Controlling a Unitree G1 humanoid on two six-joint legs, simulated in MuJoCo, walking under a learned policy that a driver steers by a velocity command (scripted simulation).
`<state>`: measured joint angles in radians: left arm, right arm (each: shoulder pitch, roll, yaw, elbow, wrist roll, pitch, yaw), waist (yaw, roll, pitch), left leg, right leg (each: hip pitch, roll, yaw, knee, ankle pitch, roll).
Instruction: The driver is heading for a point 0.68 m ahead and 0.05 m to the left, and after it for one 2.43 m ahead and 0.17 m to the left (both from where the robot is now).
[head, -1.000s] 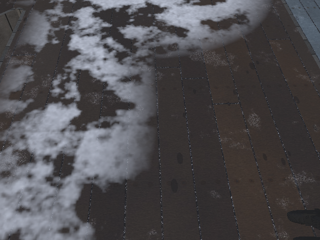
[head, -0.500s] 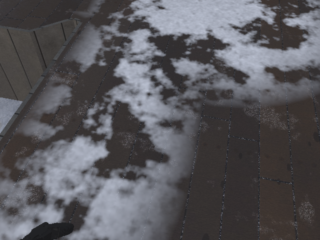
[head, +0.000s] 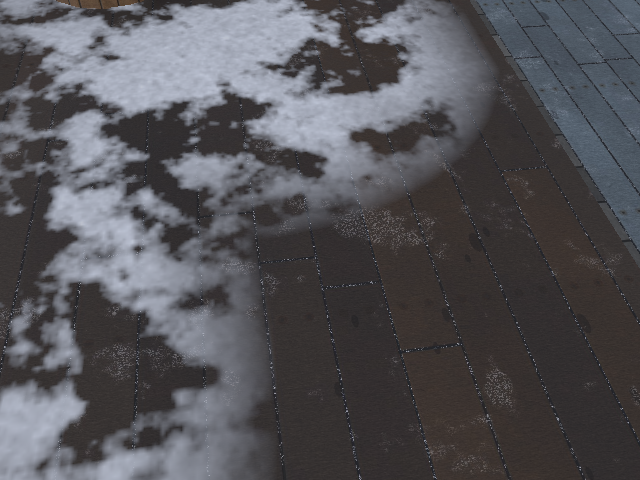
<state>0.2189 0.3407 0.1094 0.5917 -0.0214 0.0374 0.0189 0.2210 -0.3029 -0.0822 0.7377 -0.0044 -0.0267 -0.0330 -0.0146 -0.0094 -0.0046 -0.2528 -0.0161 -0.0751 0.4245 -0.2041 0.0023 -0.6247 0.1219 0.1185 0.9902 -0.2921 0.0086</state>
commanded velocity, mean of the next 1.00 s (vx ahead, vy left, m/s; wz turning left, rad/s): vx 0.37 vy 0.00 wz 0.34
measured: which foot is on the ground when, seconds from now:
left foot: down 0.00-0.34, up 0.36-0.74, down 0.76-1.00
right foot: up 0.00-0.32, down 0.34-0.76, up 0.78-1.00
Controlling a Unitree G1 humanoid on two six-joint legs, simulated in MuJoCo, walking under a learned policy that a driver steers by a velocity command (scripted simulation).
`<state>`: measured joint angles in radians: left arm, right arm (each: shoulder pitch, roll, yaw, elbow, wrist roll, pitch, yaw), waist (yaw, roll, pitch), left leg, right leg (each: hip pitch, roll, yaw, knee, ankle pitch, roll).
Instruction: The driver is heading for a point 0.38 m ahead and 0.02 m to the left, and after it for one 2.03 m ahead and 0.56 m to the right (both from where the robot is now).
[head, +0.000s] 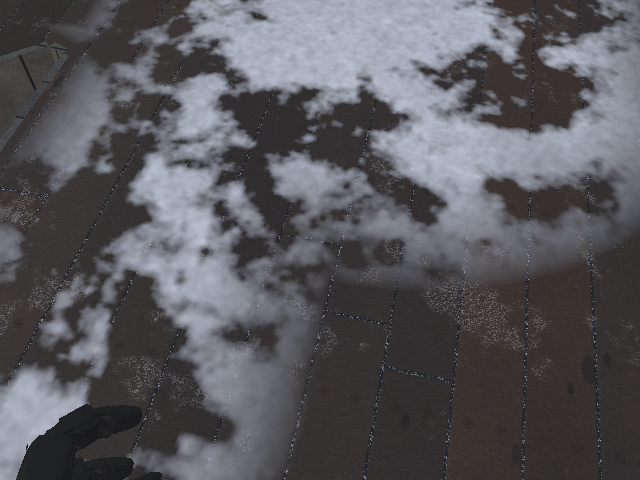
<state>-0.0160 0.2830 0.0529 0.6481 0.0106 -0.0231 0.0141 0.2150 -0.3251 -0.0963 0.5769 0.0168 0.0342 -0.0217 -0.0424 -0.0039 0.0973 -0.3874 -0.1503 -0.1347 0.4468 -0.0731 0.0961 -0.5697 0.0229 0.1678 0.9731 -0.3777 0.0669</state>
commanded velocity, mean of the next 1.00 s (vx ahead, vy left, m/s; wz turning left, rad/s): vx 0.60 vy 0.00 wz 0.17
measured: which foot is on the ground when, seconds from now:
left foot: down 0.00-0.22, up 0.24-0.62, down 0.64-1.00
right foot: up 0.00-0.20, down 0.22-0.64, up 0.66-1.00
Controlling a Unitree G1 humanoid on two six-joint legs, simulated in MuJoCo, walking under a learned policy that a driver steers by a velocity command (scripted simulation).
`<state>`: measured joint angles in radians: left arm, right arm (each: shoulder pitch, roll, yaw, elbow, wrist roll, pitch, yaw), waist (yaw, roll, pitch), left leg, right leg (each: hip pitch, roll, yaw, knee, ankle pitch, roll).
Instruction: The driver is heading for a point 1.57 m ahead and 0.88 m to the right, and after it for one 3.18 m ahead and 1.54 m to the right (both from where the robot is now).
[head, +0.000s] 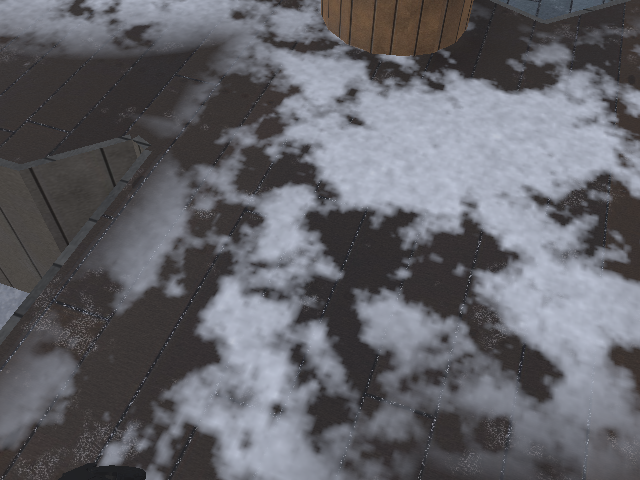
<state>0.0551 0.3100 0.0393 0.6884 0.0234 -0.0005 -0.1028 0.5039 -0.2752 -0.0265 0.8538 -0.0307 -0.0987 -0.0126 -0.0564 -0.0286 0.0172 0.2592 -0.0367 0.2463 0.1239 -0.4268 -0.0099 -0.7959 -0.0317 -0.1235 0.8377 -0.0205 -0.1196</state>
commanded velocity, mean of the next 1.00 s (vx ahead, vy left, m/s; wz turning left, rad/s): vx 0.99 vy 0.00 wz -0.90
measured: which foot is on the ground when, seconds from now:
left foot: down 0.00-0.08, up 0.10-0.48, down 0.50-0.96, up 0.98-1.00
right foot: up 0.00-0.06, down 0.08-0.52, up 0.54-0.94, down 0.96-1.00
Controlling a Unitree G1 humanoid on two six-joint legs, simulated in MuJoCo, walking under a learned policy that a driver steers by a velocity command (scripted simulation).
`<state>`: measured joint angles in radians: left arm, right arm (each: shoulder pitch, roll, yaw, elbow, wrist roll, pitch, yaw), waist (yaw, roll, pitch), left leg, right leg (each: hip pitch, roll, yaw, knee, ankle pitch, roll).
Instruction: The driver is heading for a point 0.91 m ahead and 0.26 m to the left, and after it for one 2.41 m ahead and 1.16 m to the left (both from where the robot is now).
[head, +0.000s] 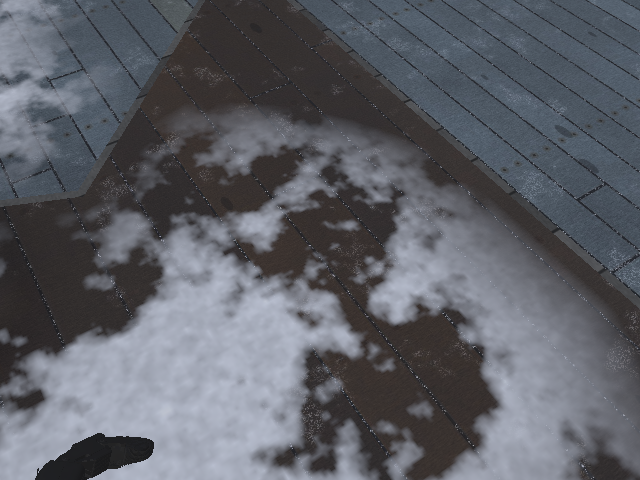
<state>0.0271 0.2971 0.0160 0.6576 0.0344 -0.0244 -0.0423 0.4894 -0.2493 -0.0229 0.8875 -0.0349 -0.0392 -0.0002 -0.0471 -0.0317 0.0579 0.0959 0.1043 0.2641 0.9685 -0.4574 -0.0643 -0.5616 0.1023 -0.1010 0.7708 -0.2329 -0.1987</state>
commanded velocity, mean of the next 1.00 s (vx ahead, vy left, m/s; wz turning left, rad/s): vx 0.92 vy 0.00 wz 0.62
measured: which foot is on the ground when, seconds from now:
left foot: up 0.00-0.40, down 0.42-0.82, up 0.84-1.00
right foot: down 0.00-0.42, up 0.44-0.80, down 0.82-1.00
